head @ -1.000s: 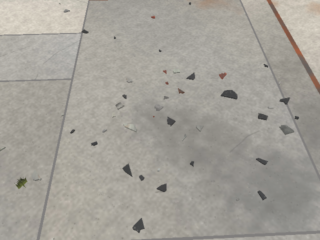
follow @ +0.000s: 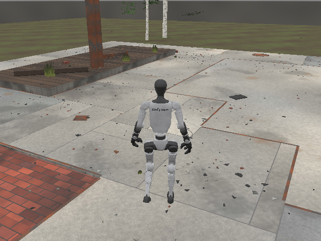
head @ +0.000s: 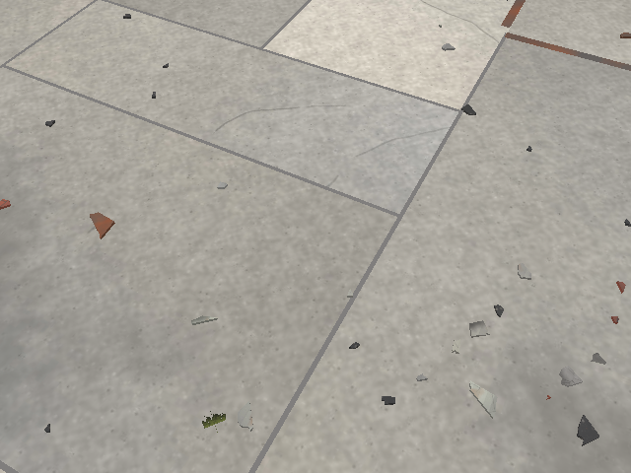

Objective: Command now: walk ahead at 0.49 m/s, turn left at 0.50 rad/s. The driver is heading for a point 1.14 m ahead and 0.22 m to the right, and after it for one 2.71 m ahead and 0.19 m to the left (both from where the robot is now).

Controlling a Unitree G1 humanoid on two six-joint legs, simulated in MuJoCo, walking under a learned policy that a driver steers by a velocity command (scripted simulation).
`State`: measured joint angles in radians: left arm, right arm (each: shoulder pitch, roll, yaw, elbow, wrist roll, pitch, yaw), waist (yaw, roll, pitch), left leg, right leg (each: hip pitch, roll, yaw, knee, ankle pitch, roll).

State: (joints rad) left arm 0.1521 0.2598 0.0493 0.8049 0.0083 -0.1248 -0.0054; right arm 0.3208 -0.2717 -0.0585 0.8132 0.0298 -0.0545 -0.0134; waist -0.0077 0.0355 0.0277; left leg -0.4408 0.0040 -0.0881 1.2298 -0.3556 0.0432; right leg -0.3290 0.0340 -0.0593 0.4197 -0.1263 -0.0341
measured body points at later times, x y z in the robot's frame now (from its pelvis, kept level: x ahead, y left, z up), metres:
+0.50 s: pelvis +0.26 +0.06 +0.00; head +0.28 +0.08 +0.45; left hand +0.35 +0.33 -0.13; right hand +0.36 -0.21 -0.09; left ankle +0.29 +0.16 -0.74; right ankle +0.20 -0.09 -0.65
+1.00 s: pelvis +0.37 +0.01 +0.00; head +0.42 -0.03 +0.44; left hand +0.63 +0.21 -0.09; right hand +0.42 -0.30 -0.12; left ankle +0.43 +0.17 -0.66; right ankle +0.42 -0.08 -0.74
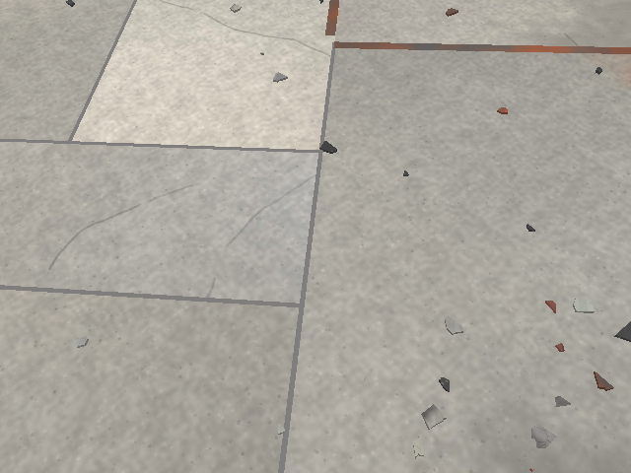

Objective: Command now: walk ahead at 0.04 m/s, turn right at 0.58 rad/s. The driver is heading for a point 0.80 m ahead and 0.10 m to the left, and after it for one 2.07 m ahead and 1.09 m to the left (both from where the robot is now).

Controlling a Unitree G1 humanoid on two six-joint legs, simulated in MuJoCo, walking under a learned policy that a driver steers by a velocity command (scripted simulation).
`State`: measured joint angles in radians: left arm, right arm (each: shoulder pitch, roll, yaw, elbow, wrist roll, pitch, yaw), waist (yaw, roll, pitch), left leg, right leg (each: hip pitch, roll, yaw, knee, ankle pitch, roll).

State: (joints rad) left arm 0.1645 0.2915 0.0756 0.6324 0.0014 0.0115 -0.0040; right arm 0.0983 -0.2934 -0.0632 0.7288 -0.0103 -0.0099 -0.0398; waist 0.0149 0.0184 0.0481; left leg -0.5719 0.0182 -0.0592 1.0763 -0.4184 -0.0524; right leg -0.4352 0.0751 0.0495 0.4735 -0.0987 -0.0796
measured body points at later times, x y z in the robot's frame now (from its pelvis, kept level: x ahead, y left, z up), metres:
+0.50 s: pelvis +0.03 +0.05 +0.00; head +0.05 +0.06 +0.45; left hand +0.22 +0.30 -0.09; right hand +0.14 -0.21 -0.10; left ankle +0.05 +0.16 -0.73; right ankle +0.08 -0.08 -0.73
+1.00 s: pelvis +0.05 +0.10 -0.01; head +0.05 +0.14 +0.44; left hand +0.15 +0.40 -0.11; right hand +0.20 -0.16 -0.09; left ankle +0.01 +0.17 -0.73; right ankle +0.09 -0.07 -0.67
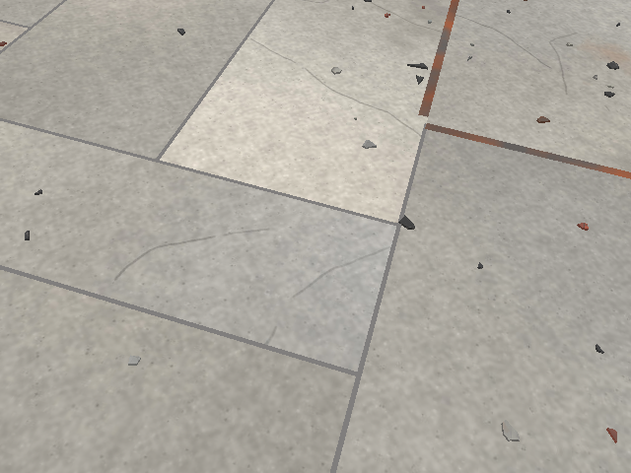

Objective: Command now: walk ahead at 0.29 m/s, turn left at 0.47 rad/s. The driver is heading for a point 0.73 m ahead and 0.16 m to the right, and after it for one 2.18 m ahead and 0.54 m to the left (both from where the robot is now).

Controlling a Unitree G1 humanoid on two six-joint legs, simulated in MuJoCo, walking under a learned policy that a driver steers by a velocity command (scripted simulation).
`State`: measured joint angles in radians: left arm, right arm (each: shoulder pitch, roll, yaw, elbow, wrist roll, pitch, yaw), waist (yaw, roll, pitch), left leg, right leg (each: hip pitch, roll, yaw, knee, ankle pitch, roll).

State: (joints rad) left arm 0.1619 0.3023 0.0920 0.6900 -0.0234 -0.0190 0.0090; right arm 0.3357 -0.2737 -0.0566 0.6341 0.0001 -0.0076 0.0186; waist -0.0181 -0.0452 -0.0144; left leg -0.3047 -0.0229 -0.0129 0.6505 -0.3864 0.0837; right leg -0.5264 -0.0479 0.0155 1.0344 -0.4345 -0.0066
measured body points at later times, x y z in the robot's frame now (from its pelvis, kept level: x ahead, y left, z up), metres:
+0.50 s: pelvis +0.24 -0.03 -0.01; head +0.29 -0.02 +0.43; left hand +0.48 +0.19 -0.10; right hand +0.22 -0.31 -0.13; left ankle +0.01 +0.09 -0.66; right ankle +0.34 -0.12 -0.73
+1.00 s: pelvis +0.44 -0.01 +0.00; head +0.49 -0.01 +0.45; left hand +0.68 +0.20 -0.11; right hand +0.51 -0.32 -0.07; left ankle +0.59 +0.04 -0.73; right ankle +0.31 -0.11 -0.63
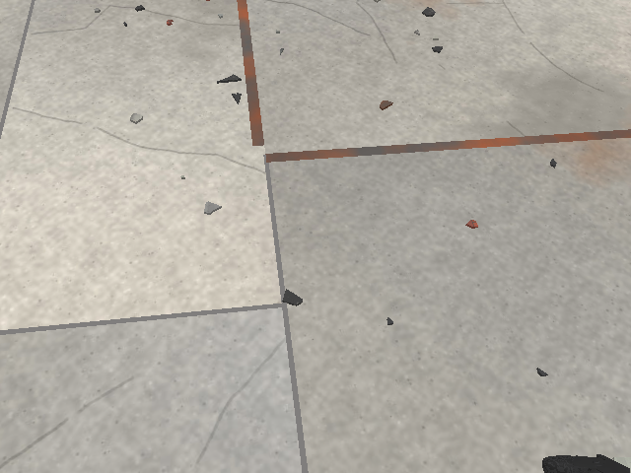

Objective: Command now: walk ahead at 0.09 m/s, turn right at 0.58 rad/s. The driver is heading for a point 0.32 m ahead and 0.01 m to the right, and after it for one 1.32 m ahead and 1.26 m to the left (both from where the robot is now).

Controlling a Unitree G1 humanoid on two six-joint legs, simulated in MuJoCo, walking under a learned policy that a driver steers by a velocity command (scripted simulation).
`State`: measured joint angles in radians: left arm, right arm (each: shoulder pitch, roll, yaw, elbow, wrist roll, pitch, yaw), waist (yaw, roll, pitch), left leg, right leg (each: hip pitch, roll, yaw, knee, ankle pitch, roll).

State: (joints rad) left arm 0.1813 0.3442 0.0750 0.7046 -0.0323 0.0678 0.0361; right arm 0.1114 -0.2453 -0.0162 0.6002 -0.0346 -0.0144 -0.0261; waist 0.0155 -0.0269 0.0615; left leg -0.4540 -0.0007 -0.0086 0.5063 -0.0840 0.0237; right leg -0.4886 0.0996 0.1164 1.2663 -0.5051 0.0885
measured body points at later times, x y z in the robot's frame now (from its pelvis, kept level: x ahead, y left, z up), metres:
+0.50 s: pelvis +0.08 -0.03 +0.02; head +0.09 -0.06 +0.47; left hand +0.12 +0.24 -0.09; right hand +0.21 -0.32 -0.08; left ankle +0.28 +0.11 -0.65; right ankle -0.04 -0.09 -0.73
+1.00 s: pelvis +0.38 -0.02 +0.02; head +0.41 -0.01 +0.46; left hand +0.54 +0.25 -0.07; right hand +0.47 -0.29 -0.09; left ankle +0.37 +0.06 -0.73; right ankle +0.52 -0.21 -0.66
